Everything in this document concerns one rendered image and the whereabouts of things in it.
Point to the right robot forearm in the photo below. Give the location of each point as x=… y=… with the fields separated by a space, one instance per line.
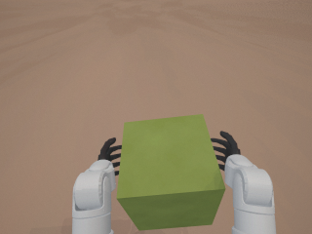
x=253 y=196

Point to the carton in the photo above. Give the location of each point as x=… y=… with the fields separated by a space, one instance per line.
x=169 y=176

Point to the left robot forearm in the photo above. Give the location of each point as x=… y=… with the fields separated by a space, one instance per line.
x=91 y=199

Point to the robot right hand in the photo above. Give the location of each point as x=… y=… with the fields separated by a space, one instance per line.
x=230 y=145

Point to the robot left hand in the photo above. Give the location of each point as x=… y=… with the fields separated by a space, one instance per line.
x=107 y=150

